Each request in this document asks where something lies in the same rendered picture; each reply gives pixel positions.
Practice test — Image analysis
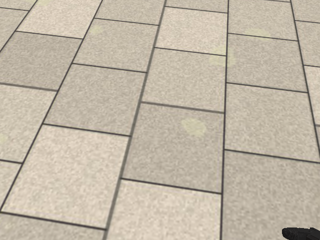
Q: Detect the right robot hand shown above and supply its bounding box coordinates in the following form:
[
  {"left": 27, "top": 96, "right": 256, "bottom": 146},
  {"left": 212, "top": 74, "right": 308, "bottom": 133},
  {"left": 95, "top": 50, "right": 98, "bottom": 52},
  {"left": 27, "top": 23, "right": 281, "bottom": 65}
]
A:
[{"left": 282, "top": 227, "right": 320, "bottom": 240}]

